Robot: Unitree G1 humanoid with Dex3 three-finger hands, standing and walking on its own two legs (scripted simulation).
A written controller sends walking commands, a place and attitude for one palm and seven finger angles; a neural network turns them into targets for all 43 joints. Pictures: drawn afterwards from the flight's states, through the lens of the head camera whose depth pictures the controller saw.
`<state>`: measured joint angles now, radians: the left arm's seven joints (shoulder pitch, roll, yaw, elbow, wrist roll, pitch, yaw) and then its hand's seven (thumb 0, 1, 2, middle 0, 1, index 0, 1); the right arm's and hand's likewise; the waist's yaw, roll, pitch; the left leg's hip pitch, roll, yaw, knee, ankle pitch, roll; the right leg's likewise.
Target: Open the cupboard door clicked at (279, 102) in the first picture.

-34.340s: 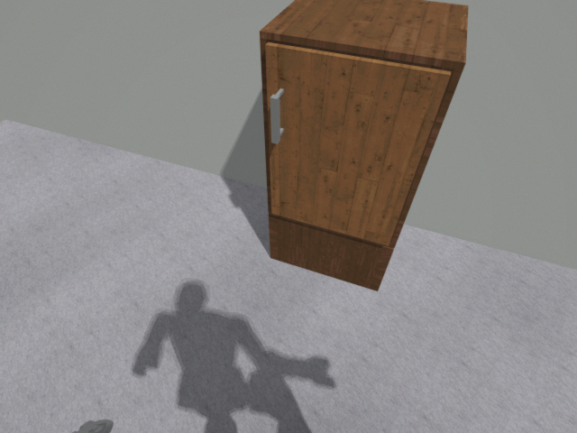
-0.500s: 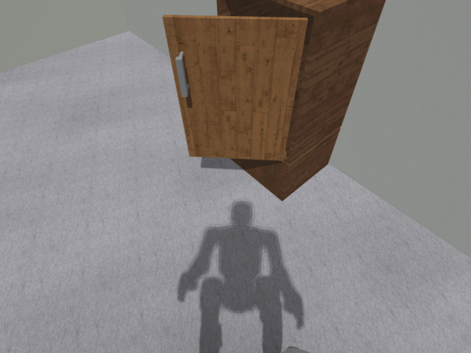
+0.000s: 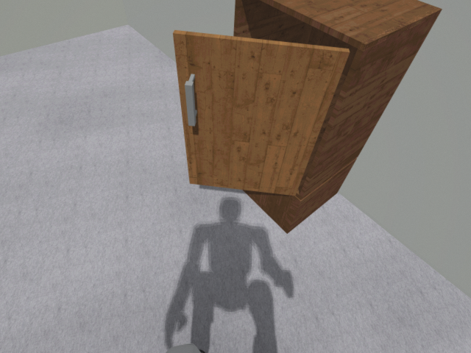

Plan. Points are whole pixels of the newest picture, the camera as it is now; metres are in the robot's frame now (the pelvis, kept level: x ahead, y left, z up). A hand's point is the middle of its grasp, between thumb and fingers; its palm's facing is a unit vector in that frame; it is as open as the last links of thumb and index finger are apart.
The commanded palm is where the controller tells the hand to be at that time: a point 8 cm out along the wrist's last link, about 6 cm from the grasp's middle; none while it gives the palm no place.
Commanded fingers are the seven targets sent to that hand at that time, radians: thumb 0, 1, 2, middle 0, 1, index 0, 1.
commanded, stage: take the last steps up to it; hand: left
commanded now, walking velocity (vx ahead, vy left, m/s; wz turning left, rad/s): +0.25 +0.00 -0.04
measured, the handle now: (192, 100) +0.73 +0.19 -0.02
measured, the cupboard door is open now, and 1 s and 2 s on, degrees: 44 44 44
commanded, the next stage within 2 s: come to a stop and stand still in 0.24 s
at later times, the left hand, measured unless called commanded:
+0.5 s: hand (166, 279) +0.28 +0.17 -0.15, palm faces -0.07 -0.98 -0.19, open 7.4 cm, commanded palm none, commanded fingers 0.00 0.90 0.90 -0.20 -0.30 -0.20 -0.30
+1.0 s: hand (141, 327) +0.18 +0.20 -0.17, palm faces +0.01 -0.96 -0.27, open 7.4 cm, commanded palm none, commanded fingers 0.00 0.90 0.90 -0.20 -0.30 -0.20 -0.30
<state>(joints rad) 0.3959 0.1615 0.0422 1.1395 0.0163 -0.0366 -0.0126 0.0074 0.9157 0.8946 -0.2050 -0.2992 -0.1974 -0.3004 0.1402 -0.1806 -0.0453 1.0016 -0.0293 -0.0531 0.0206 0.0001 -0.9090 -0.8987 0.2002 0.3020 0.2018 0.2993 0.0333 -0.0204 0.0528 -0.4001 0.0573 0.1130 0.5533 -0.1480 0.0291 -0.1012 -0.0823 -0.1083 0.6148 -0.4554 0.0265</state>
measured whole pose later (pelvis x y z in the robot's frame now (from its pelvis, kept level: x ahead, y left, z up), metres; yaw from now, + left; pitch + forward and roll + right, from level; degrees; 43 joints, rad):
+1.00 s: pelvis +0.16 +0.00 +0.00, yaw -2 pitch -1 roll +0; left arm 0.30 0.20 0.02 0.96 0.02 0.02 0.06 0.01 0.90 0.89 -0.20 -0.30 -0.20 -0.30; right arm 0.12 -0.21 -0.05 0.89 0.01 0.01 -0.02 0.00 -0.91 -0.90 0.20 0.30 0.20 0.30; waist 0.01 0.00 0.08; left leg -0.29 -0.02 0.06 0.58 -0.25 0.02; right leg -0.28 -0.02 -0.02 0.62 -0.32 0.00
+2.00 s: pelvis +0.14 +0.03 +0.02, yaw -2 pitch -1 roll -1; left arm 0.35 0.16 -0.03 1.06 0.02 -0.01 0.03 0.01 0.91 0.89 -0.20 -0.30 -0.20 -0.30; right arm 0.28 -0.16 0.00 1.09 -0.01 -0.01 -0.01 0.01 -0.92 -0.90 0.20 0.30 0.21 0.30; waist 0.00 -0.02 0.00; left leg -0.25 -0.04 0.08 0.44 -0.17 0.07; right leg -0.23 -0.04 -0.01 0.44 -0.19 0.03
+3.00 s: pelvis +0.15 -0.02 -0.09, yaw +1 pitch +17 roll -3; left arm 0.37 0.30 0.28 0.05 -0.36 -0.40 -0.48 0.01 0.28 0.63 -0.25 -0.70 -0.24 -0.70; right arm 0.14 -0.20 0.01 0.56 0.04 -0.22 -0.05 0.01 -0.90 -0.90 0.21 0.30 0.21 0.30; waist 0.04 0.04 -0.15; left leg -1.03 0.02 -0.07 1.27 -0.54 0.00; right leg -0.94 0.03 -0.12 1.21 -0.57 -0.05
